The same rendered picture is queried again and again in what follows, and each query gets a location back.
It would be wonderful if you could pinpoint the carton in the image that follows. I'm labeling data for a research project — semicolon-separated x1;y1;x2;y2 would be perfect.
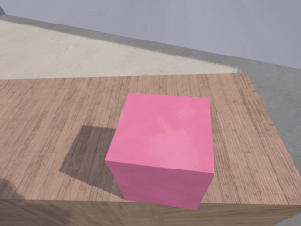
105;93;214;211

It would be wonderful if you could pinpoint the pedestal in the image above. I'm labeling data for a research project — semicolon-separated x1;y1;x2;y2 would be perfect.
0;73;301;226

